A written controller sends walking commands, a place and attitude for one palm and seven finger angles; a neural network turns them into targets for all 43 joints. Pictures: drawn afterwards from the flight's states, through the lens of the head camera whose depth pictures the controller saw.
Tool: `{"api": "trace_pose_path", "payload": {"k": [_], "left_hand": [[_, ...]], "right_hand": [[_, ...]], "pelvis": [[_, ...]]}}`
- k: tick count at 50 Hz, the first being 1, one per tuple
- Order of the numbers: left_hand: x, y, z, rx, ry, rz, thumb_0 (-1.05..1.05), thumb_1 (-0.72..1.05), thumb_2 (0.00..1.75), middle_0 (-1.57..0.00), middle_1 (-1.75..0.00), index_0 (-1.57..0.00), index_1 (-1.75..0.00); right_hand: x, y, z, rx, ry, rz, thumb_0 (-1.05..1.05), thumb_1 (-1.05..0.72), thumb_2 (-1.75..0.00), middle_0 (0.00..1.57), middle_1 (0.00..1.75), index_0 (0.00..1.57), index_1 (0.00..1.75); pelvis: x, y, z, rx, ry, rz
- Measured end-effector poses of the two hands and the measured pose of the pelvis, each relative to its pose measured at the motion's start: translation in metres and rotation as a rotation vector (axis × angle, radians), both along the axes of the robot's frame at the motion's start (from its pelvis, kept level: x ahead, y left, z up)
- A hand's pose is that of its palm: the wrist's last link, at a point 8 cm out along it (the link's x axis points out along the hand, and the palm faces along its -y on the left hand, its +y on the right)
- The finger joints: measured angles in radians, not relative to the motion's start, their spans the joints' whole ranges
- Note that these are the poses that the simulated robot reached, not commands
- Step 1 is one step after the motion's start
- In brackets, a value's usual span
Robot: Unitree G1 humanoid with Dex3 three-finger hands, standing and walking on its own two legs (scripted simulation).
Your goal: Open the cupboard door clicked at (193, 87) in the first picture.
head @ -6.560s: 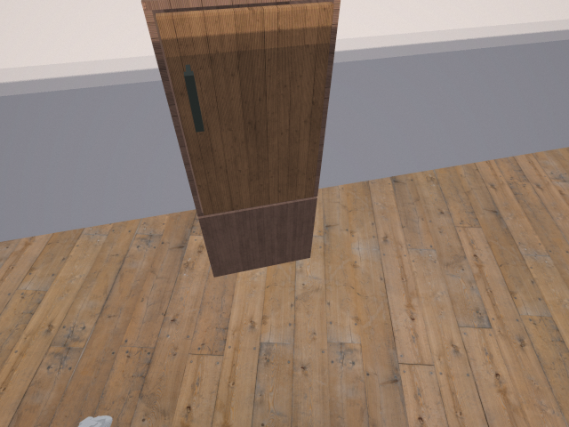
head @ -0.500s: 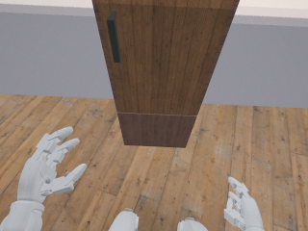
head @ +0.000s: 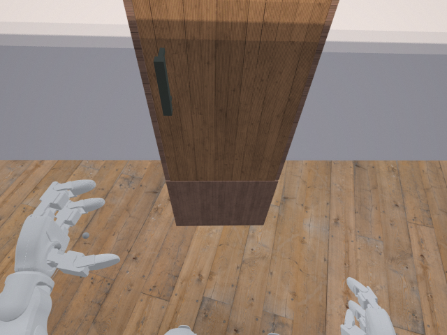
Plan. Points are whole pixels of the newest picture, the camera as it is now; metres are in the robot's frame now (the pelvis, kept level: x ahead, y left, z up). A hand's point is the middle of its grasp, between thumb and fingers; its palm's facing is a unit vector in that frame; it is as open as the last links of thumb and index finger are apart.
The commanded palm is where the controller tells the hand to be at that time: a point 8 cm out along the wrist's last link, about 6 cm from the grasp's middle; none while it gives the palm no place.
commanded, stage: raise the hand with hooked fingers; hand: left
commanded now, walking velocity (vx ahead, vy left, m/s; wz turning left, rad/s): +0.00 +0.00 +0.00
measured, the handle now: (165, 83) +0.61 +0.18 +0.10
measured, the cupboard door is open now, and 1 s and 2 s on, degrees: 0 0 0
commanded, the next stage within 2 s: move the hooked fingers beside the handle in 0.98 s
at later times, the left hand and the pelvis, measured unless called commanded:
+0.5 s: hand (64, 187) +0.31 +0.27 +0.12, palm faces +0.11 -0.99 -0.04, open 14.0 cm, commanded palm +0.27 +0.32 +0.12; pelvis +0.01 +0.00 +0.02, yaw +0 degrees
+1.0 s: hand (77, 188) +0.30 +0.25 +0.12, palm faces +0.11 -0.99 -0.03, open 14.0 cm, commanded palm +0.27 +0.30 +0.12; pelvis +0.01 -0.02 +0.02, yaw -1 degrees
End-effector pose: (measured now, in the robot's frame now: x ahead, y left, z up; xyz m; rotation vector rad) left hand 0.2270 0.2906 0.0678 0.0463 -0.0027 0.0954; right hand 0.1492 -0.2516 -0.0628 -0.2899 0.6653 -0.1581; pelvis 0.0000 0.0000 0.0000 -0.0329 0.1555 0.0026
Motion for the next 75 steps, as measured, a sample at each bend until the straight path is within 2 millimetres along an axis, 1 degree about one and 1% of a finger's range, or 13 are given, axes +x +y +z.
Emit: {"api": "trace_pose_path", "payload": {"k": [7, 14, 19, 26, 29, 34, 39, 51, 58, 61, 66, 70, 75], "left_hand": [[0.015, 0.013, 0.014, -0.002, 0.009, 0.013, 0.0, -0.36, 0.35, -0.29, -1.12, -0.29, -1.12], [0.028, 0.022, 0.031, 0.0, 0.004, 0.019, 0.0, -0.46, 0.31, -0.3, -1.18, -0.3, -1.18], [0.039, 0.028, 0.04, -0.006, 0.005, 0.021, -0.01, -0.48, 0.3, -0.3, -1.2, -0.3, -1.19], [0.053, 0.032, 0.055, -0.008, -0.007, 0.019, -0.01, -0.49, 0.3, -0.3, -1.2, -0.3, -1.2], [0.057, 0.03, 0.057, -0.016, -0.006, 0.012, -0.01, -0.5, 0.3, -0.3, -1.2, -0.3, -1.2], [0.058, 0.021, 0.051, -0.024, 0.017, 0.0, -0.01, -0.5, 0.3, -0.3, -1.2, -0.3, -1.2], [0.054, 0.015, 0.049, -0.021, 0.004, 0.017, -0.01, -0.5, 0.3, -0.3, -1.2, -0.3, -1.2], [0.049, 0.011, 0.053, -0.022, -0.008, 0.019, -0.01, -0.5, 0.3, -0.3, -1.2, -0.3, -1.2], [0.05, 0.011, 0.052, -0.027, -0.001, 0.019, -0.01, -0.5, 0.3, -0.3, -1.2, -0.3, -1.2], [0.058, 0.01, 0.049, -0.038, 0.001, 0.021, -0.01, -0.5, 0.3, -0.3, -1.2, -0.3, -1.2], [0.081, 0.007, 0.05, -0.036, 0.0, 0.007, -0.01, -0.5, 0.3, -0.3, -1.2, -0.3, -1.2], [0.099, 0.004, 0.051, -0.042, -0.005, -0.01, -0.01, -0.5, 0.3, -0.3, -1.2, -0.3, -1.2], [0.117, 0.006, 0.048, -0.048, 0.014, -0.008, -0.01, -0.5, 0.3, -0.3, -1.2, -0.3, -1.2]], "right_hand": [[0.021, 0.019, 0.008, 0.039, -0.034, 0.042, 0.01, -0.9, -0.9, 0.21, 0.3, 0.21, 0.29], [0.025, 0.029, 0.007, 0.066, -0.017, 0.059, 0.01, -0.9, -0.9, 0.21, 0.3, 0.21, 0.3], [0.019, 0.024, 0.005, 0.064, 0.014, 0.045, 0.01, -0.9, -0.89, 0.21, 0.3, 0.21, 0.3], [0.006, 0.008, 0.006, 0.044, 0.046, 0.009, 0.01, -0.9, -0.89, 0.21, 0.3, 0.21, 0.3], [0.001, 0.0, 0.007, 0.039, 0.052, -0.007, 0.01, -0.9, -0.9, 0.21, 0.3, 0.21, 0.3], [-0.004, -0.009, 0.009, 0.033, 0.055, -0.023, 0.01, -0.9, -0.9, 0.21, 0.3, 0.21, 0.3], [-0.005, -0.013, 0.009, 0.032, 0.056, -0.027, 0.01, -0.9, -0.9, 0.21, 0.3, 0.21, 0.29], [0.0, -0.008, 0.008, 0.054, 0.037, -0.012, 0.01, -0.9, -0.9, 0.21, 0.3, 0.21, 0.3], [0.002, -0.007, 0.008, 0.054, 0.031, -0.004, 0.01, -0.9, -0.9, 0.21, 0.3, 0.21, 0.3], [0.0, -0.008, 0.006, 0.043, 0.046, 0.001, 0.01, -0.9, -0.9, 0.21, 0.3, 0.21, 0.3], [-0.008, -0.01, 0.002, 0.031, 0.079, -0.013, 0.01, -0.9, -0.9, 0.21, 0.3, 0.21, 0.3], [-0.02, -0.013, 0.0, 0.028, 0.11, -0.037, 0.01, -0.9, -0.9, 0.21, 0.3, 0.21, 0.3], [-0.038, -0.016, -0.004, 0.024, 0.163, -0.075, 0.01, -0.9, -0.9, 0.21, 0.3, 0.21, 0.3]], "pelvis": [[0.005, 0.002, 0.007, -0.001, -0.018, 0.003], [0.009, 0.001, 0.013, 0.001, -0.032, 0.004], [0.01, -0.001, 0.017, 0.005, -0.041, 0.003], [0.011, -0.005, 0.021, 0.01, -0.054, -0.002], [0.011, -0.007, 0.023, 0.013, -0.056, -0.006], [0.01, -0.01, 0.023, 0.018, -0.058, -0.013], [0.009, -0.014, 0.024, 0.02, -0.063, -0.016], [0.006, -0.019, 0.024, 0.022, -0.072, -0.013], [0.004, -0.018, 0.023, 0.022, -0.073, -0.008], [0.001, -0.018, 0.022, 0.021, -0.07, -0.003], [-0.001, -0.018, 0.021, 0.019, -0.059, -0.002], [0.0, -0.016, 0.02, 0.02, -0.047, -0.011], [0.001, -0.014, 0.02, 0.019, -0.031, -0.02]]}}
